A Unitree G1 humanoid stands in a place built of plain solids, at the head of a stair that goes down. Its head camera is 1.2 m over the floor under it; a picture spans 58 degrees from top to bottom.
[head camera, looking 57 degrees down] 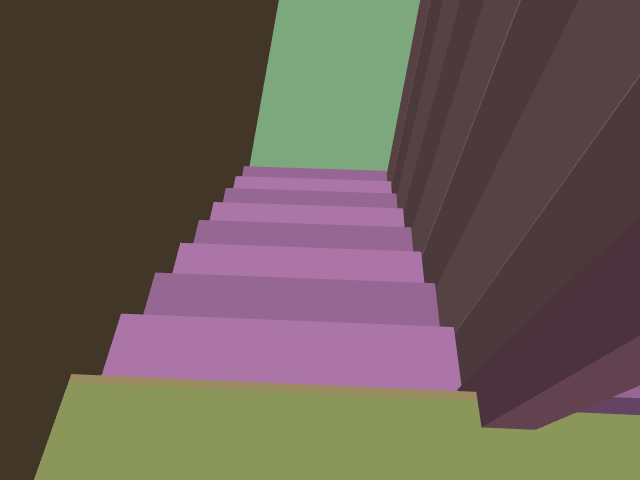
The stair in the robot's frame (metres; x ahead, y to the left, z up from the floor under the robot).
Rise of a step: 0.17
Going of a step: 0.25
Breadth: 1.12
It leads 2 degrees to the right of straight ahead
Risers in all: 9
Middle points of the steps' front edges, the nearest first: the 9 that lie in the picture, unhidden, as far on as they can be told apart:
0.32 0.13 0.00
0.57 0.11 -0.16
0.82 0.10 -0.33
1.07 0.09 -0.50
1.32 0.08 -0.67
1.57 0.07 -0.83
1.82 0.06 -1.00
2.07 0.05 -1.17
2.32 0.04 -1.33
